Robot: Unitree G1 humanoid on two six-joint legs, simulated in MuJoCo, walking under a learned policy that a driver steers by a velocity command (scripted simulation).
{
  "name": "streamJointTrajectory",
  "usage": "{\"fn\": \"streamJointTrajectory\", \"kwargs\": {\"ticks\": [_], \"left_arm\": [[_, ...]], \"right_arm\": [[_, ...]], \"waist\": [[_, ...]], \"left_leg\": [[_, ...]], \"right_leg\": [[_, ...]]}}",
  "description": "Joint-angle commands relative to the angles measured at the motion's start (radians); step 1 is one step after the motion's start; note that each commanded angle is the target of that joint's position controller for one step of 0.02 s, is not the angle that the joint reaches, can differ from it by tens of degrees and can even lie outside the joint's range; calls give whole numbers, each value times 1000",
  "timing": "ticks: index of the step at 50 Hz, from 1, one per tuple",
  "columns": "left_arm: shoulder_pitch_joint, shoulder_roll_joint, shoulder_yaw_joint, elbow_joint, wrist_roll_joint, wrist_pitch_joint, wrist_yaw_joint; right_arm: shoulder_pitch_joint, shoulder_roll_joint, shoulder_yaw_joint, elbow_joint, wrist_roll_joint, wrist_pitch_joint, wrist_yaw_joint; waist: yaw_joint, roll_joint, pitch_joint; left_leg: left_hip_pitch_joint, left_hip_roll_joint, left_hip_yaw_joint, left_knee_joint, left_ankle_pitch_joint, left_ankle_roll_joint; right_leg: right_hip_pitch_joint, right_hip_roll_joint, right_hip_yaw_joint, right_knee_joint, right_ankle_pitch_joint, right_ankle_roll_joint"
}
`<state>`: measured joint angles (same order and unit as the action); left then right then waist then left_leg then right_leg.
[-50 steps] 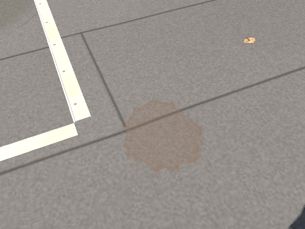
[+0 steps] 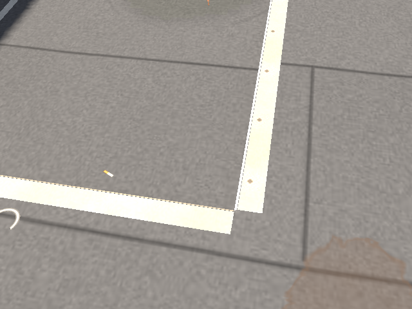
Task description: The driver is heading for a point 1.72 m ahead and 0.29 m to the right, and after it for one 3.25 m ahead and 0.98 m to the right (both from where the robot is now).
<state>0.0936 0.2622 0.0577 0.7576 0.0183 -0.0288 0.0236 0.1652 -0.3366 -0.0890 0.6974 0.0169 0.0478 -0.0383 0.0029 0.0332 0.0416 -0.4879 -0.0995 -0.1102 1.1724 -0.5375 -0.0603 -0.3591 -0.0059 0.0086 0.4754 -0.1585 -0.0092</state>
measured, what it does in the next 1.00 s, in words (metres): steps on the spot, turning right: left foot, then right foot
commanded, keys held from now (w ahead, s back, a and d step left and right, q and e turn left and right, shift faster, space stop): no key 0.24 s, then e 0.72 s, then no key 0.04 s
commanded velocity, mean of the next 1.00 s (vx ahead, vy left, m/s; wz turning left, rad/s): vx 0.01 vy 0.00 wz -0.21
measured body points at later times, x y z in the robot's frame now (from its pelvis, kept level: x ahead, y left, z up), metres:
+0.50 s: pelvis +0.02 +0.03 -0.01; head +0.03 +0.03 +0.44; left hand +0.12 +0.32 -0.13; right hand +0.16 -0.23 -0.11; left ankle +0.00 +0.14 -0.74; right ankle +0.03 -0.10 -0.72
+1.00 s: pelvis +0.03 -0.03 +0.01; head +0.06 -0.08 +0.46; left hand +0.26 +0.20 -0.07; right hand +0.10 -0.36 -0.10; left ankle +0.11 +0.15 -0.66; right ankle +0.03 -0.10 -0.74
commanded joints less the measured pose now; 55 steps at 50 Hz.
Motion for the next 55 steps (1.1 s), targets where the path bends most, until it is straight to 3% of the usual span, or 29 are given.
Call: {"fn": "streamJointTrajectory", "kwargs": {"ticks": [1, 4, 7, 10, 11, 12, 13, 14, 15, 16, 17, 20, 24, 25, 27, 31, 32, 33, 34, 35, 36, 37, 38, 39, 43, 48, 51, 55], "left_arm": [[-9, 142, 30, -52, 1, 12, 6], [-7, 160, 35, -46, -6, 19, 6], [18, 182, 39, -30, -17, 24, 0], [24, 172, 28, -12, -34, 30, -6], [71, 148, 19, 8, -33, 26, -11], [91, 89, -1, 2, -3, 18, -22], [86, 43, -14, -16, 2, 9, -22], [54, 95, -6, -1, 2, 11, -19], [37, 102, -1, 4, -3, 12, -20], [32, 108, 1, 16, -2, 17, -14], [34, 137, 7, 14, 0, 23, -9], [51, 163, 17, 3, -26, 29, -12], [45, 133, 26, -22, -29, 39, -25], [45, 123, 27, -29, -32, 44, -29], [64, 111, 24, -31, -36, 52, -36], [131, 121, 32, -31, -42, 56, -60], [167, 140, 43, -26, -36, 54, -57], [186, 243, 73, -45, -30, 50, -42], [196, 356, 88, -76, -6, 37, -39], [227, 293, 67, -85, 16, 17, -49], [175, 267, 59, -93, 9, 2, -50], [129, 248, 57, -97, -14, 1, -41], [95, 225, 49, -104, -30, 6, -30], [85, 217, 43, -111, -34, 13, -21], [106, 213, 44, -132, -30, 23, -4], [107, 223, 50, -152, -30, 40, 9], [88, 212, 46, -163, -22, 46, 11], [79, 201, 37, -164, -11, 52, 2]], "right_arm": [[63, -47, -15, -55, 5, 7, 0], [35, -20, 3, -69, -7, -1, 3], [24, -34, 6, -67, -8, -4, 14], [81, -32, 4, -29, -14, -6, 28], [78, -52, 2, -35, -23, -6, 27], [91, -117, -8, -46, -35, -4, 18], [27, -98, 6, -40, -55, -7, 24], [-41, -28, 24, -60, -61, -23, 30], [-51, -14, 27, -46, -62, -37, 31], [-35, -41, 19, -34, -58, -48, 30], [-25, -64, 12, -26, -49, -56, 27], [35, -95, -4, -10, -36, -49, 7], [30, -98, -16, -34, -32, -46, -16], [23, -96, -18, -36, -28, -48, -18], [-20, -100, -24, -43, -16, -46, -16], [-71, -111, -32, -41, 6, -24, -13], [-41, -94, -28, -26, 12, -25, -12], [12, -60, -21, -24, -10, -31, -8], [-49, 8, 5, -88, -55, -38, -9], [-82, -44, -7, -80, -31, -41, -10], [-86, -65, -14, -74, -9, -39, -10], [-78, -76, -20, -55, -13, -37, -17], [-80, -86, -26, -46, -22, -33, -25], [-69, -87, -29, -43, -22, -31, -25], [-49, -55, -24, -37, -15, -37, -21], [-86, -55, -24, -49, -16, -47, -21], [-79, -52, -20, -41, -14, -55, -13], [-78, -53, -15, -44, -11, -69, 1]], "waist": [[-20, -176, -127], [-1, -215, -163], [20, -237, -170], [-17, -208, -139], [-12, -170, -132], [16, 23, -162], [52, 205, -131], [31, 139, -86], [37, 130, -59], [25, 128, -44], [16, 145, -21], [1, 132, 4], [-27, 133, -13], [-26, 105, -19], [-14, 65, -44], [25, 89, -104], [39, 53, -120], [22, -156, -137], [18, -376, -163], [74, -211, -250], [46, -153, -182], [26, -95, -140], [15, -88, -119], [0, -106, -121], [2, -121, -142], [16, -153, -111], [22, -169, -109], [37, -176, -111]], "left_leg": [[-40, 51, 31, -36, 59, -24], [64, 79, 67, -256, 79, -19], [155, 94, 92, -434, 139, 1], [327, 70, 135, -735, 329, 56], [410, 106, 80, -800, 397, 90], [494, 287, -135, -837, 532, 147], [306, 399, -213, -866, 457, 255], [217, 342, -163, -894, 288, 251], [216, 277, -102, -879, 193, 196], [225, 240, -62, -871, 155, 157], [225, 245, -60, -872, 172, 147], [253, 285, -59, -855, 270, 173], [323, 437, -127, -817, 615, 290], [355, 468, -130, -804, 722, 312], [382, 453, -67, -772, 819, 300], [350, 385, 78, -650, 803, 216], [306, 347, 130, -552, 711, 165], [139, 253, 223, -306, 430, 64], [-139, 71, 173, -47, -178, -16], [-152, 84, 23, 92, -204, -6], [-186, 104, 17, 121, -121, 8], [-205, 125, 18, 84, -25, 14], [-202, 141, 12, 38, 49, 12], [-151, 135, 13, 23, 100, 5], [-142, 102, 12, -43, 192, -21], [-150, 96, -11, -213, 228, -48], [-91, 108, -2, -297, 243, -52], [8, 114, 17, -384, 204, -39]], "right_leg": [[181, -212, 174, -141, 375, -204], [191, -221, 140, -144, 370, -219], [193, -246, 158, -144, 289, -225], [109, -216, 138, -103, 121, -170], [41, -190, 120, -80, 28, -104], [-49, -107, 24, 87, -138, -15], [-28, -41, -22, 67, -296, 30], [64, -59, 3, 85, -236, 51], [71, -44, -8, 44, -128, 51], [73, -38, -13, 31, -61, 56], [57, -40, -3, 33, -32, 58], [-18, -27, -12, 114, -52, 37], [-168, -47, -5, 419, -367, 27], [-211, -65, 9, 474, -417, 29], [-192, -76, -7, 438, -378, 38], [26, -4, -113, 157, -128, 18], [128, 22, -97, 34, 1, -7], [279, -108, 145, -62, 348, -75], [369, -377, 571, -101, 714, -300], [383, -402, 576, -117, 623, -379], [346, -353, 472, -107, 543, -339], [319, -290, 396, -103, 437, -277], [296, -256, 359, -105, 391, -235], [257, -222, 328, -115, 390, -218], [290, -189, 314, -131, 378, -218], [281, -168, 380, -141, 194, -210], [243, -158, 382, -135, 135, -206], [206, -161, 405, -105, 192, -223]]}}
Velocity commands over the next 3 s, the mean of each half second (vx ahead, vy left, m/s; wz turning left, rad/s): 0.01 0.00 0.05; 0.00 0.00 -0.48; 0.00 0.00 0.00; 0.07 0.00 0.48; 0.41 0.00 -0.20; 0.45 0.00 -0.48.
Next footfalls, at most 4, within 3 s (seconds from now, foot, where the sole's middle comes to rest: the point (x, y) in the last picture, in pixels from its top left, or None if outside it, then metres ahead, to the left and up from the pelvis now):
0.22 left None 0.04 0.14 -0.77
0.66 right None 0.07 -0.10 -0.77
1.24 left None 0.16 0.10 -0.77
1.88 left None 0.14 0.15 -0.77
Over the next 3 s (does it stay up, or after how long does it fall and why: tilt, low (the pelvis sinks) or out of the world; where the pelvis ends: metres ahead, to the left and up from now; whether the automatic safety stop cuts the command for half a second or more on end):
stays up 0.61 0.00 -0.01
